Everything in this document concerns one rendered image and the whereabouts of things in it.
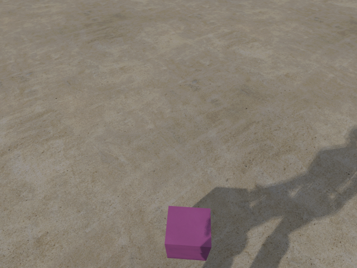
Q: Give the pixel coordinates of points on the carton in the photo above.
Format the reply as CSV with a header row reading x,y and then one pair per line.
x,y
188,233

